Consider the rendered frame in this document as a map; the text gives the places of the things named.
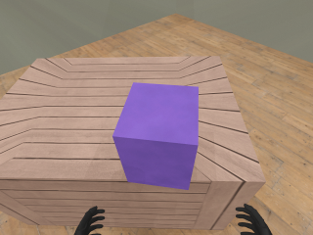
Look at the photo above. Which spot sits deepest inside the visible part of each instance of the robot left hand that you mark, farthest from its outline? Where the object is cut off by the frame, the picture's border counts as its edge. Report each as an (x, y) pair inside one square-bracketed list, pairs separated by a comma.
[(84, 227)]

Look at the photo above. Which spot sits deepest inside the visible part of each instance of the pedestal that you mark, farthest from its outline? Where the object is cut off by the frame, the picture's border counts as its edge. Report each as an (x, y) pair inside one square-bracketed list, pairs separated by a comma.
[(58, 159)]

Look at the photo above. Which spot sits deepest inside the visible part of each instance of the carton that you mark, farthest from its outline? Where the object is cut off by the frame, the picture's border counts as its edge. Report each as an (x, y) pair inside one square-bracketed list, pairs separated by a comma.
[(157, 134)]

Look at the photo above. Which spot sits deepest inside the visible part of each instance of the robot right hand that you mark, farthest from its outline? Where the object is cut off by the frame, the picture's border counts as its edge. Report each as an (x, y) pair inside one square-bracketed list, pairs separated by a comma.
[(257, 225)]

